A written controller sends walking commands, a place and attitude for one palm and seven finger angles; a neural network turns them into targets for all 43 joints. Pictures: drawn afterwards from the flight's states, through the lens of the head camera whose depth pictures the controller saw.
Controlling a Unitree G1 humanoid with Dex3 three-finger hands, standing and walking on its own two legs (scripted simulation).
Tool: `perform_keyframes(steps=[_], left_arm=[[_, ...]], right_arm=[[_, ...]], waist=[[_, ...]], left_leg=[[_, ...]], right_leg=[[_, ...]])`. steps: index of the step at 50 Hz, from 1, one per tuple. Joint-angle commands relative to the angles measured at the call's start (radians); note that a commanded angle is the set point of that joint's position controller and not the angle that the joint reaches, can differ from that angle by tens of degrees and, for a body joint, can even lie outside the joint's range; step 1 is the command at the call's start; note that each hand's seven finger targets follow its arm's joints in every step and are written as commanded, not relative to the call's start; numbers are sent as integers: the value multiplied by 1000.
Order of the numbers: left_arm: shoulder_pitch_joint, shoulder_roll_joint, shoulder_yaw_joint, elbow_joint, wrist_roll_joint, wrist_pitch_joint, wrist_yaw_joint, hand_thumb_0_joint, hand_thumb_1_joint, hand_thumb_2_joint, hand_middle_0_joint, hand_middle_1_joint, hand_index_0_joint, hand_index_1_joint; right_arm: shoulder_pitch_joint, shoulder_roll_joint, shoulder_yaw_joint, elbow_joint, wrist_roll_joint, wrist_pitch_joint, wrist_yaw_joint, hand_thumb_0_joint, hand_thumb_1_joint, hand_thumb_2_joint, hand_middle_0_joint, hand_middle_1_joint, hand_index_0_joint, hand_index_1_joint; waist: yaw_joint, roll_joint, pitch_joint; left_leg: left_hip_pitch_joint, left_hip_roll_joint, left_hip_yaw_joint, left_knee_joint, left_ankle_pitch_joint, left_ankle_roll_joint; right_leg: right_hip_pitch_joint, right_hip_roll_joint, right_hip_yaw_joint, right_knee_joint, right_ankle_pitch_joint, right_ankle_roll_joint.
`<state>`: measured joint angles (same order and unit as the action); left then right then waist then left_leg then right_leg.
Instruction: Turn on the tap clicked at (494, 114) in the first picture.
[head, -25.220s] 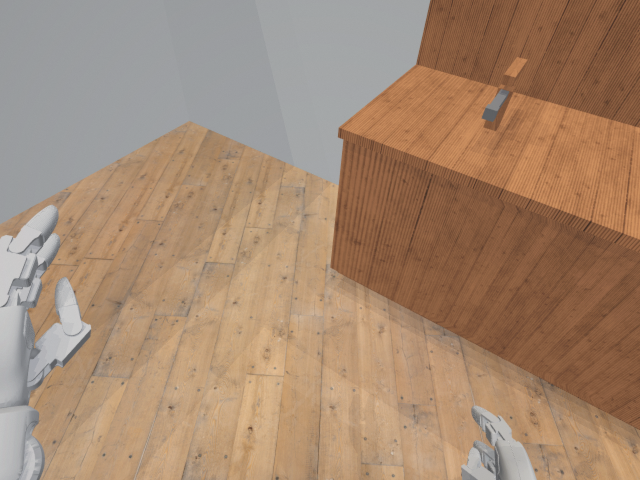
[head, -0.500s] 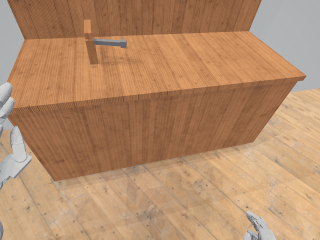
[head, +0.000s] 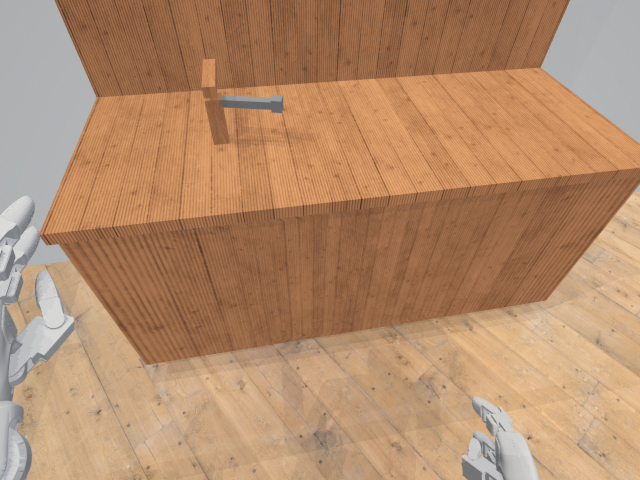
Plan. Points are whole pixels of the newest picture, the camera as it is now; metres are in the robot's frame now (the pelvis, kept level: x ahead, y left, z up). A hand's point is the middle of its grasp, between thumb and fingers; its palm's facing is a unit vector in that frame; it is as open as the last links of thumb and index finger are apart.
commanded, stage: stop stepping back and stand still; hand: left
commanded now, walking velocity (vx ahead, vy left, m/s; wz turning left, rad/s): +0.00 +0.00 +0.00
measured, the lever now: (277, 104) +0.86 +0.17 +0.04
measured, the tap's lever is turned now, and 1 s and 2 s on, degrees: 76 76 76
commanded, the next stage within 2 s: stand and check the lever's angle in 0.10 s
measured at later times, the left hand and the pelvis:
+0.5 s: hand (80, 327) +0.21 +0.24 +0.16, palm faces +0.39 -0.85 -0.34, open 7.4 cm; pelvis +0.00 +0.01 +0.00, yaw -1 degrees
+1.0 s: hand (80, 324) +0.21 +0.24 +0.16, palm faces +0.39 -0.86 -0.34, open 7.4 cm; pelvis +0.00 +0.01 +0.00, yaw -1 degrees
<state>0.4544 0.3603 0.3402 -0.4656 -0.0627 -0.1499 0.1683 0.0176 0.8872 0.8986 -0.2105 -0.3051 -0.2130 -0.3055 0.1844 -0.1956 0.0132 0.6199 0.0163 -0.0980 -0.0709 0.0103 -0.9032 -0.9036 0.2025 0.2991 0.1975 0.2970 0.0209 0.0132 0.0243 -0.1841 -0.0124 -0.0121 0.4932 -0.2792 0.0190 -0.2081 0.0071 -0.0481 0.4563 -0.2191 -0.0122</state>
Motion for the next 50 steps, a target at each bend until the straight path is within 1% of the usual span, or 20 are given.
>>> perform_keyframes(steps=[1,3,4,5,9,14,17,18,19,23,25,27,31,32,38,40,43,44,48,50], left_arm=[[-53,119,51,-167,0,-50,-2,0,900,900,-200,-300,-200,-300],[-49,128,58,-174,-2,-50,-2,0,900,900,-200,-300,-200,-300],[-49,144,71,-185,-1,-51,-1,0,900,900,-200,-300,-200,-300],[-56,147,73,-192,-1,-54,-1,0,900,900,-200,-300,-200,-300],[-54,183,111,-220,-3,-63,6,0,900,900,-200,-300,-200,-300],[-42,146,81,-213,-4,-63,4,0,900,900,-200,-300,-200,-300],[-48,132,63,-203,-2,-63,4,0,900,900,-200,-300,-200,-300],[-43,136,68,-191,-2,-60,4,0,900,900,-200,-300,-200,-300],[-42,128,57,-183,-1,-57,2,0,900,900,-200,-300,-200,-300],[-57,135,61,-169,2,-56,4,0,900,900,-200,-300,-200,-300],[-72,139,61,-165,4,-55,3,0,900,900,-200,-300,-200,-300],[-79,148,71,-170,5,-59,6,0,900,900,-200,-300,-200,-300],[-84,149,71,-185,9,-63,8,0,900,900,-200,-300,-200,-300],[-76,151,75,-187,8,-63,9,0,900,900,-200,-300,-200,-300],[-56,137,68,-185,5,-59,7,0,900,900,-200,-300,-200,-300],[-62,132,59,-191,6,-59,5,0,900,900,-200,-300,-200,-300],[-70,138,64,-188,8,-59,7,0,900,900,-200,-300,-200,-300],[-75,144,67,-193,8,-58,7,0,900,900,-200,-300,-200,-300],[-74,144,70,-198,8,-60,8,0,900,900,-200,-300,-200,-300],[-71,146,70,-203,7,-61,6,0,900,900,-200,-300,-200,-300]], right_arm=[[-95,-137,-53,-160,0,-52,-3,0,-900,-900,200,300,200,300],[-102,-135,-52,-165,-2,-44,-1,0,-900,-900,200,300,200,300],[-109,-138,-52,-167,-2,-42,-1,0,-900,-900,200,300,200,300],[-110,-132,-47,-167,-4,-38,-1,0,-900,-900,200,300,200,300],[-120,-132,-46,-178,-8,-33,-6,0,-900,-900,200,300,200,300],[-112,-131,-49,-179,-6,-34,-8,0,-900,-900,200,300,200,300],[-104,-136,-51,-176,-6,-35,-9,0,-900,-900,200,300,200,300],[-101,-136,-53,-172,-5,-35,-9,0,-900,-900,200,300,200,300],[-107,-140,-53,-174,-5,-37,-10,0,-900,-900,200,300,200,300],[-107,-138,-52,-169,-7,-34,-11,0,-900,-900,200,300,200,300],[-111,-134,-47,-163,-8,-33,-13,0,-900,-900,200,300,200,300],[-110,-134,-48,-162,-10,-33,-13,0,-900,-900,200,300,200,300],[-113,-133,-45,-160,-13,-36,-13,0,-900,-900,200,300,200,300],[-112,-129,-44,-159,-13,-36,-12,0,-900,-900,200,300,200,300],[-106,-132,-48,-160,-11,-39,-11,0,-900,-900,200,300,200,300],[-107,-132,-47,-158,-10,-38,-12,0,-900,-900,200,300,200,300],[-106,-134,-49,-158,-10,-37,-12,0,-900,-900,200,300,200,300],[-112,-137,-49,-161,-10,-39,-14,0,-900,-900,200,300,200,300],[-108,-134,-48,-159,-11,-36,-14,0,-900,-900,200,300,200,300],[-109,-134,-47,-160,-11,-34,-15,0,-900,-900,200,300,200,300]], waist=[[-19,-1,-146],[-17,-3,-131],[-17,24,-114],[-14,20,-104],[-10,51,-100],[-11,68,-116],[-12,59,-130],[-11,34,-131],[-13,57,-116],[-10,9,-104],[-11,9,-80],[-10,7,-82],[-8,48,-82],[-7,33,-97],[-10,21,-121],[-11,47,-112],[-10,36,-113],[-10,56,-107],[-7,34,-123],[-7,40,-123]], left_leg=[[23,105,-82,-69,313,7],[5,99,-78,-76,267,7],[-9,95,-79,-86,246,4],[-22,94,-81,-97,213,5],[-27,90,-85,-115,209,5],[-5,91,-80,-122,205,4],[4,95,-78,-123,215,4],[6,95,-79,-122,209,5],[1,94,-77,-128,200,3],[-14,93,-77,-135,163,5],[-32,90,-78,-146,108,5],[-35,86,-78,-148,82,8],[-44,86,-84,-164,61,7],[-36,86,-81,-160,69,8],[-14,85,-75,-144,129,5],[-15,88,-74,-151,126,1],[-14,89,-74,-149,138,3],[-13,89,-76,-154,141,0],[-8,93,-77,-152,175,0],[-6,96,-80,-153,211,-5]], right_leg=[[96,-87,106,-57,272,-8],[90,-91,115,-77,243,-11],[85,-94,118,-81,226,-17],[81,-91,120,-90,195,-15],[86,-88,118,-99,182,-18],[86,-78,112,-101,176,-13],[89,-72,103,-95,183,-7],[86,-71,106,-100,181,-6],[77,-74,105,-100,173,-8],[70,-70,106,-113,145,-3],[53,-74,117,-130,96,-5],[53,-73,118,-138,78,-5],[59,-68,115,-136,61,-8],[67,-68,115,-136,72,-7],[78,-69,112,-126,127,-6],[70,-68,110,-121,122,-5],[73,-63,106,-119,137,-4],[68,-65,106,-116,137,-5],[88,-60,95,-103,162,-3],[92,-61,89,-94,178,-3]])
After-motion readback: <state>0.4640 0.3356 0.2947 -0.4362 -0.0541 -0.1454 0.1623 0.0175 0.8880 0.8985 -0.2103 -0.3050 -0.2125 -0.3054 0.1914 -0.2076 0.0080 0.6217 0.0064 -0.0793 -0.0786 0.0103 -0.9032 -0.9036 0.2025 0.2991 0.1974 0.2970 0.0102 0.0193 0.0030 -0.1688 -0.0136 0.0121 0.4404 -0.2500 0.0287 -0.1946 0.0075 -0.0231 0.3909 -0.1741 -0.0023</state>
